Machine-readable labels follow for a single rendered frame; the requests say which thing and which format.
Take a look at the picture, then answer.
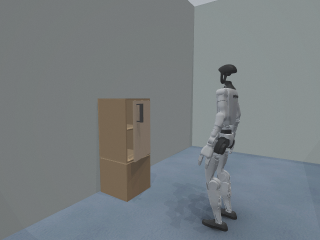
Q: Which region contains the robot right hand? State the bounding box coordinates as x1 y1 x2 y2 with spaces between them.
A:
228 138 235 154

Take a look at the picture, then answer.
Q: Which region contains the robot right forearm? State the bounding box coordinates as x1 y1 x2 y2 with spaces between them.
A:
230 117 240 138

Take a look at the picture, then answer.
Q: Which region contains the handle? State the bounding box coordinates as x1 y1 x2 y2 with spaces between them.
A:
136 103 144 123

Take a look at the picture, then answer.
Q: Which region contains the left robot upper arm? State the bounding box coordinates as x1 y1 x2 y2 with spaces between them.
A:
216 88 228 122

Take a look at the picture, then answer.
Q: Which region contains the right robot thigh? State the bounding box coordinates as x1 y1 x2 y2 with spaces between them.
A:
216 140 235 182

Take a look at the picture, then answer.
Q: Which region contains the cupboard door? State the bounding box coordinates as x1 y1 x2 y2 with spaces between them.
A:
132 100 151 162

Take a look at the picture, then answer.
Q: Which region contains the robot left forearm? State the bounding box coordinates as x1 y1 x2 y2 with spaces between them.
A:
207 112 224 147

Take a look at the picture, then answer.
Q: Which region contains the left robot shin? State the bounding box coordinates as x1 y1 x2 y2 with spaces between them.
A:
206 180 222 224

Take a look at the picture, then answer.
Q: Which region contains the robot left hand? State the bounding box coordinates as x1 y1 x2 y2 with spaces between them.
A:
198 145 214 169

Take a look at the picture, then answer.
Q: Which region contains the right robot upper arm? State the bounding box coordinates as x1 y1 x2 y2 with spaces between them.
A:
236 101 241 119

